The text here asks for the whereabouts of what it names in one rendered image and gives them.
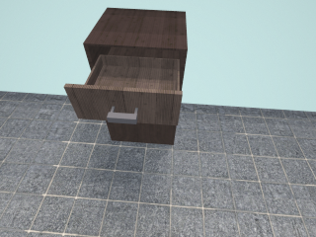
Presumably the handle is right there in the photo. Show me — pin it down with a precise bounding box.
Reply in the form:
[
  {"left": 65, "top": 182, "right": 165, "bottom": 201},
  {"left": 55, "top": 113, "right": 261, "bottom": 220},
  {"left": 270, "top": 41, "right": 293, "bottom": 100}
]
[{"left": 107, "top": 106, "right": 138, "bottom": 124}]

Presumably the drawer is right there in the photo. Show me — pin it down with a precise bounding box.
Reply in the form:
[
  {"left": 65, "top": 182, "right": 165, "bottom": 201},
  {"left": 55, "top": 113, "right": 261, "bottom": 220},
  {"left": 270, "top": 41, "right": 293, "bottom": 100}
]
[{"left": 64, "top": 54, "right": 183, "bottom": 125}]

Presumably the cabinet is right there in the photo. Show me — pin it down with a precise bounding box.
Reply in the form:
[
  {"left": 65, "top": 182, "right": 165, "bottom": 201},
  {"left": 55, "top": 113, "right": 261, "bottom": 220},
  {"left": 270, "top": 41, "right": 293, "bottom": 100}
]
[{"left": 83, "top": 7, "right": 188, "bottom": 145}]

